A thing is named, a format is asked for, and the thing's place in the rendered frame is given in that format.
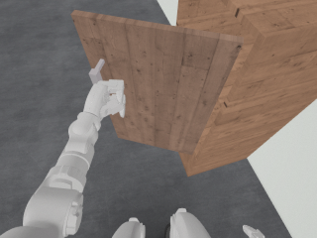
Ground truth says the cupboard door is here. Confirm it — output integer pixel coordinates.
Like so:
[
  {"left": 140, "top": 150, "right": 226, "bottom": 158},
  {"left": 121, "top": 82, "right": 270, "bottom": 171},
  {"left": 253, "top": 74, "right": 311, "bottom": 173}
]
[{"left": 70, "top": 10, "right": 244, "bottom": 156}]

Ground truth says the robot right hand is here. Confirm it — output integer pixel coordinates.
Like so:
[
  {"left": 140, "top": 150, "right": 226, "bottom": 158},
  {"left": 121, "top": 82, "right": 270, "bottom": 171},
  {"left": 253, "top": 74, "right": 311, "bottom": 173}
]
[{"left": 243, "top": 225, "right": 264, "bottom": 238}]

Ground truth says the handle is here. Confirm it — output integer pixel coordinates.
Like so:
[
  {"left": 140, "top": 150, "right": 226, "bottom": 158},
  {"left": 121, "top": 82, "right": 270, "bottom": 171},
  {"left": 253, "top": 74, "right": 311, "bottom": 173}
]
[{"left": 88, "top": 59, "right": 111, "bottom": 95}]

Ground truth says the left robot upper arm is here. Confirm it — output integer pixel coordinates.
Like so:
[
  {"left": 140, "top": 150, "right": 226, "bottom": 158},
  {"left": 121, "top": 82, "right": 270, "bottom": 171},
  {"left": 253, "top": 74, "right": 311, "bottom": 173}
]
[{"left": 0, "top": 186, "right": 83, "bottom": 238}]

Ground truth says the left robot forearm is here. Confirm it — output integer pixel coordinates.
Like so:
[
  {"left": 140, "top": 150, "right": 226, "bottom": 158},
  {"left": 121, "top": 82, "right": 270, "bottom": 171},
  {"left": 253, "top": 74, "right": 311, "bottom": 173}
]
[{"left": 23, "top": 112, "right": 101, "bottom": 226}]

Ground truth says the robot left shin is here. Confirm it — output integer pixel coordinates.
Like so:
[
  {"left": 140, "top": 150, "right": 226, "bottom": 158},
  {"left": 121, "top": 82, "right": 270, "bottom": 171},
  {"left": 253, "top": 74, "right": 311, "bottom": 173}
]
[{"left": 129, "top": 217, "right": 139, "bottom": 222}]

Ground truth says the robot left hand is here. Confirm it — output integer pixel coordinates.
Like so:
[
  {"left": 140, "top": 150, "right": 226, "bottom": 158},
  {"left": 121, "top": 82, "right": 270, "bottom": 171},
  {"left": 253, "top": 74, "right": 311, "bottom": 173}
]
[{"left": 83, "top": 79, "right": 126, "bottom": 122}]

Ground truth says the robot left thigh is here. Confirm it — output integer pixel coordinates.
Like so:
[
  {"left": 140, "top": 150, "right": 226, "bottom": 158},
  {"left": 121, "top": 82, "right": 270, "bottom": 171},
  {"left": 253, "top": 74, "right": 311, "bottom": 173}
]
[{"left": 112, "top": 221, "right": 146, "bottom": 238}]

